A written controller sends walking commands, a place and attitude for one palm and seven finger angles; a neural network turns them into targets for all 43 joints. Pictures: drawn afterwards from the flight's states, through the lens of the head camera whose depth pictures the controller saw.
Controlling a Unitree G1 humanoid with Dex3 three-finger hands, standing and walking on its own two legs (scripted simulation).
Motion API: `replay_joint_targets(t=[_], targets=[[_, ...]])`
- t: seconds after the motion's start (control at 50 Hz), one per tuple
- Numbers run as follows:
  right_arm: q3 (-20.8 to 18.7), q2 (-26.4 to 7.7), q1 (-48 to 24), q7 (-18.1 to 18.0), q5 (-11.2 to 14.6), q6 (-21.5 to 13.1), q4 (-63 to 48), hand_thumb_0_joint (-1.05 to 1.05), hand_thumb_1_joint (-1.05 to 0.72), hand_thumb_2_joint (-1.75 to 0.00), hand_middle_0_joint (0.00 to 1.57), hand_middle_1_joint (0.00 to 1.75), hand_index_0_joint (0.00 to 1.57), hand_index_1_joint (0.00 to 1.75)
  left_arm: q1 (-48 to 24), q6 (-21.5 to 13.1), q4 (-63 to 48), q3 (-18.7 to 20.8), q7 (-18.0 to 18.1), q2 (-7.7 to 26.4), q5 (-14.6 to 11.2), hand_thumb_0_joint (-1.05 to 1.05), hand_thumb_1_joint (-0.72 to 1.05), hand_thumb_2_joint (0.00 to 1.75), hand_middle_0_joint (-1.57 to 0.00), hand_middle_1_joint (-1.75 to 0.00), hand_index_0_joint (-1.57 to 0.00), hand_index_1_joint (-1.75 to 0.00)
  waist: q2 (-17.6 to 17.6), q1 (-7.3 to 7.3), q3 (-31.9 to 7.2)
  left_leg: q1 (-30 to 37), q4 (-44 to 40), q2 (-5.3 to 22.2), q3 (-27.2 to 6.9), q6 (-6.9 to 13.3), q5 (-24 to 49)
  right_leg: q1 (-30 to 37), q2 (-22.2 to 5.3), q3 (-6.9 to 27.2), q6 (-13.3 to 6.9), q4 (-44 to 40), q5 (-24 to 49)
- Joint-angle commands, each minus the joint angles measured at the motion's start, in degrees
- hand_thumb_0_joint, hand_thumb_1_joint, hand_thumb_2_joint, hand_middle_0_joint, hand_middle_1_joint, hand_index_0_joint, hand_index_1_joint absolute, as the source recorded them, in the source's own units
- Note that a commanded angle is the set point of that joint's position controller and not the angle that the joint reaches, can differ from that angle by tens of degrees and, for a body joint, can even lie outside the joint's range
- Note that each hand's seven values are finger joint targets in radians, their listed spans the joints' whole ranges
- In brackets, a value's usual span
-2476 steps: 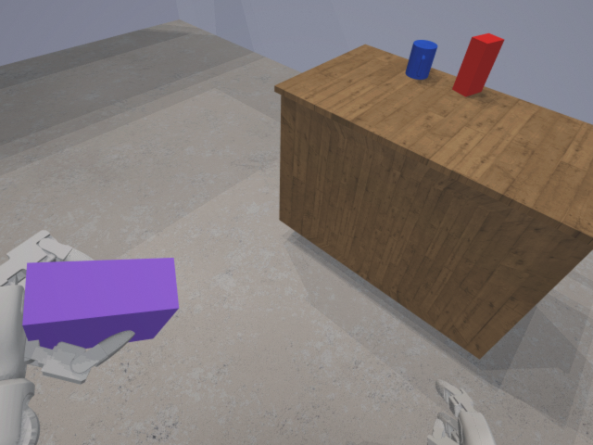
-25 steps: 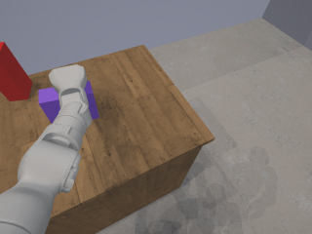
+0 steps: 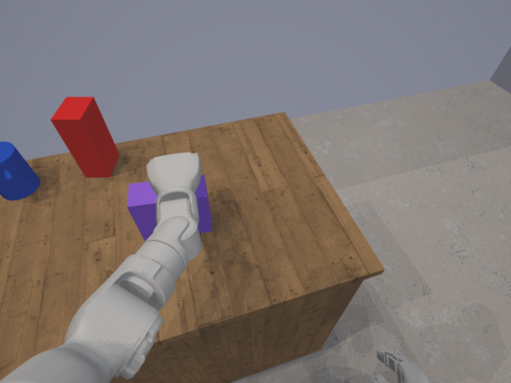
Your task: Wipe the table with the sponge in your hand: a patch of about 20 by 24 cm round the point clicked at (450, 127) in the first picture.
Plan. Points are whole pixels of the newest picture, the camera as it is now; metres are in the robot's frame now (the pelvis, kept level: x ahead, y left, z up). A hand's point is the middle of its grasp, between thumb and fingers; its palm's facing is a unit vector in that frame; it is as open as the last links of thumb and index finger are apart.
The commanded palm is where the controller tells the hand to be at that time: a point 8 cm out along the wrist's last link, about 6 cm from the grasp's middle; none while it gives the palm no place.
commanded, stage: wipe back along the third lane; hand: left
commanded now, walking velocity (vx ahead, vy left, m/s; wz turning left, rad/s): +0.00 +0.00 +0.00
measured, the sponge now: (175, 215) +0.41 +0.19 -0.01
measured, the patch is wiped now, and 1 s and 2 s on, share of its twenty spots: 1.00 1.00 1.00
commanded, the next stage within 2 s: slide back across to the middle lane in 1.60 s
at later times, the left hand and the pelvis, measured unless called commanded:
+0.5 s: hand (184, 220) +0.36 +0.15 +0.05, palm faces -0.03 -0.03 -1.00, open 9.6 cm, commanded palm +0.33 +0.14 +0.08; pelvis -0.02 -0.02 +0.01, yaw -1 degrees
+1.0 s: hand (185, 233) +0.34 +0.14 +0.05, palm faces -0.02 -0.05 -1.00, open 9.6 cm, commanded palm +0.29 +0.13 +0.08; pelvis -0.01 -0.02 +0.01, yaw -1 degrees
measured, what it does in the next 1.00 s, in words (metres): stands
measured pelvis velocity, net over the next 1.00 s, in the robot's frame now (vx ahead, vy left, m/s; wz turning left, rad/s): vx -0.01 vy -0.02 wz -0.01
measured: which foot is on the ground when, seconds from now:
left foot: down 0.00-1.00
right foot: down 0.00-1.00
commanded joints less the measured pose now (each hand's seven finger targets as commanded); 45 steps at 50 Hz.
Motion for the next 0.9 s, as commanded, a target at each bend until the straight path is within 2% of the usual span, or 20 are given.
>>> replay_joint_targets(t=[0.0,0.02,0.08,0.1,0.14,0.16,0.28,0.36,0.42,0.46,0.52,0.56,0.64,0.66,0.74,0.76,0.78,0.84,0.86,0.88], targets=[[-2.00,-7.54,-3.46,-0.84,-0.15,-0.20,-6.76,0.00,-0.90,-0.90,0.20,0.30,0.20,0.30,-11.82,0.22,-8.30,0.16,-1.79,0.66,0.13,0.00,0.10,1.30,-1.20,-1.60,-1.20,-1.60,-5.19,-1.89,-16.66,14.84,-1.18,2.67,-1.28,-1.95,30.28,8.01,-0.30,-0.59,-3.07,-0.47,30.81],[-1.89,-7.36,-4.07,-0.75,-0.11,-0.07,-7.20,0.00,-0.90,-0.90,0.20,0.30,0.20,0.30,-10.57,0.43,-9.33,-1.45,-2.04,-0.95,0.18,0.00,0.10,1.30,-1.20,-1.60,-1.20,-1.60,-4.85,-1.75,-16.50,14.78,-1.18,2.47,-0.88,-1.78,30.37,8.55,-0.41,-0.47,-3.11,-0.52,31.92],[-1.51,-7.56,-5.61,-0.93,0.24,0.27,-8.33,0.00,-0.90,-0.90,0.20,0.30,0.20,0.30,-6.98,0.95,-12.13,0.42,-2.53,1.60,-0.33,0.00,0.10,1.30,-1.20,-1.60,-1.20,-1.60,-6.17,-0.68,-15.82,13.90,-1.83,1.80,-0.79,-1.47,28.80,11.61,-0.63,0.19,-3.20,-1.01,33.70],[-1.27,-7.59,-6.01,-1.21,0.34,0.46,-8.38,0.00,-0.90,-0.90,0.20,0.30,0.20,0.30,-8.14,1.29,-12.47,-0.07,-2.60,1.84,0.01,0.00,0.10,1.30,-1.20,-1.60,-1.20,-1.60,-6.86,-1.34,-14.65,13.38,-2.28,1.62,-0.56,-1.37,26.78,11.55,-0.70,0.38,-3.09,-1.45,33.03],[-0.96,-7.34,-6.74,-1.36,0.58,0.49,-8.78,0.00,-0.90,-0.90,0.20,0.30,0.20,0.30,-6.73,1.87,-13.31,-0.88,-2.81,1.32,0.27,0.00,0.10,1.30,-1.20,-1.60,-1.20,-1.60,-6.30,-1.02,-13.00,12.96,-3.00,1.25,-0.41,-1.33,25.40,11.68,-0.79,0.77,-3.25,-2.05,32.32],[-1.00,-7.19,-7.38,-1.36,0.83,0.43,-9.18,0.00,-0.90,-0.90,0.20,0.30,0.20,0.30,-6.49,1.65,-14.99,0.20,-3.03,1.84,-0.15,0.00,0.10,1.30,-1.20,-1.60,-1.20,-1.60,-6.83,-0.59,-13.86,13.01,-3.23,1.41,-0.73,-1.34,25.97,12.55,-0.93,0.74,-3.39,-1.83,32.60],[-0.39,-7.48,-8.62,-2.06,1.19,0.37,-10.03,0.00,-0.90,-0.90,0.20,0.30,0.20,0.30,-3.22,2.18,-16.78,0.80,-3.56,4.07,-0.26,0.00,0.10,1.30,-1.20,-1.60,-1.20,-1.60,-6.48,0.10,-11.28,12.57,-5.11,0.80,-0.48,-1.10,20.60,13.47,-0.97,1.66,-3.40,-3.52,27.79],[-0.32,-7.03,-9.67,-2.18,1.53,-0.04,-11.08,0.00,-0.90,-0.90,0.20,0.30,0.20,0.30,-1.16,1.79,-19.09,0.00,-3.98,2.44,-0.81,0.00,0.10,1.30,-1.20,-1.60,-1.20,-1.60,-7.08,0.60,-11.55,12.43,-6.10,0.80,-0.50,-0.91,18.86,13.92,-1.07,1.70,-3.38,-4.17,25.19],[-0.09,-7.58,-9.71,-2.56,1.51,-0.16,-10.86,0.00,-0.90,-0.90,0.20,0.30,0.20,0.30,-0.12,1.86,-18.98,1.57,-3.72,5.35,-0.47,0.00,0.10,1.30,-1.20,-1.60,-1.20,-1.60,-7.50,0.64,-9.32,11.77,-7.08,0.52,-0.31,-0.91,15.31,13.49,-0.98,2.65,-3.26,-5.52,21.06],[-0.14,-7.22,-10.59,-2.53,1.79,-0.43,-11.50,0.00,-0.90,-0.90,0.20,0.30,0.20,0.30,0.75,1.63,-20.94,1.63,-3.82,4.51,-1.16,0.00,0.10,1.30,-1.20,-1.60,-1.20,-1.60,-7.02,1.16,-9.64,12.02,-7.47,0.59,-0.53,-0.84,15.59,13.90,-1.02,2.81,-3.46,-5.63,20.80],[-0.14,-7.37,-10.48,-2.60,1.78,-0.71,-11.14,0.00,-0.90,-0.90,0.20,0.30,0.20,0.30,1.30,1.91,-20.43,-0.16,-3.79,3.40,-0.83,0.00,0.10,1.30,-1.20,-1.60,-1.20,-1.60,-7.01,0.69,-7.47,12.29,-7.75,0.50,-0.23,-0.71,13.43,12.41,-0.88,2.86,-3.32,-6.58,17.65],[-0.21,-7.38,-11.37,-2.57,1.84,-0.92,-11.62,0.00,-0.90,-0.90,0.20,0.30,0.20,0.30,3.45,1.66,-21.96,2.05,-3.76,4.88,-1.40,0.00,0.10,1.30,-1.20,-1.60,-1.20,-1.60,-6.97,1.74,-8.51,12.34,-8.12,0.56,-0.50,-0.73,13.68,13.37,-0.80,3.34,-3.52,-6.61,17.55],[-0.02,-7.54,-11.72,-2.68,1.96,-1.24,-11.72,0.00,-0.90,-0.90,0.20,0.30,0.20,0.30,4.64,2.04,-23.01,1.03,-3.95,4.82,-1.56,0.00,0.10,1.30,-1.20,-1.60,-1.20,-1.60,-8.06,1.28,-6.50,12.10,-8.54,0.37,0.03,-0.60,11.61,13.25,-1.01,3.86,-3.02,-7.65,15.52],[0.03,-7.56,-12.24,-2.66,2.13,-1.26,-11.91,0.00,-0.90,-0.90,0.20,0.30,0.20,0.30,4.89,1.89,-23.91,2.77,-4.02,6.25,-1.66,0.00,0.10,1.30,-1.20,-1.60,-1.20,-1.60,-8.19,1.81,-7.10,12.13,-8.94,0.48,-0.67,-0.64,12.02,13.46,-0.80,4.17,-3.37,-7.49,15.24],[-0.08,-7.33,-12.55,-1.99,2.14,-1.37,-12.36,0.00,-0.90,-0.90,0.20,0.30,0.20,0.30,8.01,2.60,-25.80,-0.82,-4.30,3.01,-1.43,0.00,0.10,1.30,-1.20,-1.60,-1.20,-1.60,-6.07,1.83,-6.61,13.56,-8.50,0.48,-0.26,-0.70,13.37,13.04,-0.81,3.29,-3.43,-7.03,16.32],[-0.04,-7.46,-13.32,-1.83,2.18,-1.31,-12.60,0.00,-0.90,-0.90,0.20,0.30,0.20,0.30,8.38,2.67,-26.64,0.98,-4.40,4.41,-1.64,0.00,0.10,1.30,-1.20,-1.60,-1.20,-1.60,-6.83,2.33,-7.25,13.56,-8.77,0.57,-0.85,-0.76,13.94,13.37,-0.57,3.57,-3.68,-6.86,16.42],[0.02,-7.36,-13.17,-1.77,2.13,-1.25,-12.80,0.00,-0.90,-0.90,0.20,0.30,0.20,0.30,8.22,2.93,-27.24,-1.49,-4.52,2.51,-1.58,0.00,0.10,1.30,-1.20,-1.60,-1.20,-1.60,-6.13,1.84,-6.98,14.17,-8.56,0.58,-0.35,-0.64,13.81,13.29,-0.73,2.92,-3.46,-6.72,16.20],[0.01,-7.25,-13.51,-1.41,2.25,-1.30,-12.76,0.00,-0.90,-0.90,0.20,0.30,0.20,0.30,8.10,3.46,-27.83,-2.85,-4.86,1.43,-1.56,0.00,0.10,1.30,-1.20,-1.60,-1.20,-1.60,-6.77,1.52,-6.09,14.43,-8.41,0.61,-0.45,-0.57,13.68,12.43,-0.60,3.03,-3.50,-6.89,16.02],[-0.03,-7.33,-14.29,-1.35,2.31,-1.31,-13.09,0.00,-0.90,-0.90,0.20,0.30,0.20,0.30,9.44,3.51,-28.82,-0.08,-4.96,3.47,-2.27,0.00,0.10,1.30,-1.20,-1.60,-1.20,-1.60,-7.66,2.33,-6.78,14.26,-8.57,0.62,-0.92,-0.55,14.25,13.35,-0.45,3.55,-3.66,-6.86,16.80],[0.12,-7.42,-14.04,-1.32,2.19,-1.19,-12.96,0.00,-0.90,-0.90,0.20,0.30,0.20,0.30,10.17,3.63,-29.03,-1.41,-5.02,2.78,-2.01,0.00,0.10,1.30,-1.20,-1.60,-1.20,-1.60,-7.75,2.01,-7.13,14.61,-8.31,0.58,-0.53,-0.55,14.60,13.91,-0.69,3.04,-3.44,-6.43,17.56]])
